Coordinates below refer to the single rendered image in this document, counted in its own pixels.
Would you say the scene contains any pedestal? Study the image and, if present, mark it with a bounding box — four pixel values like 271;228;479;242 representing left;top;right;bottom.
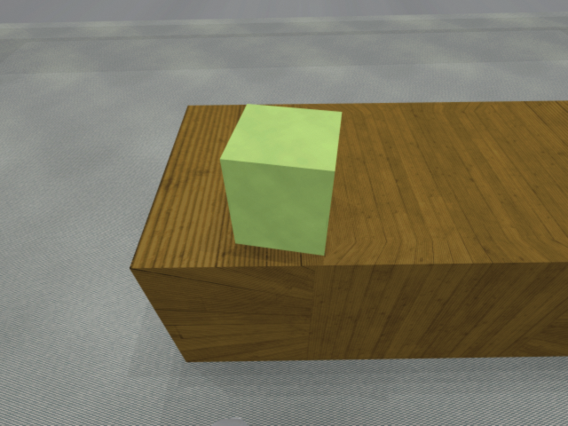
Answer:
130;100;568;362

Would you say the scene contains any carton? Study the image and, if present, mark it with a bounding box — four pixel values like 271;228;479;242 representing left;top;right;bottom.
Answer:
220;104;342;256

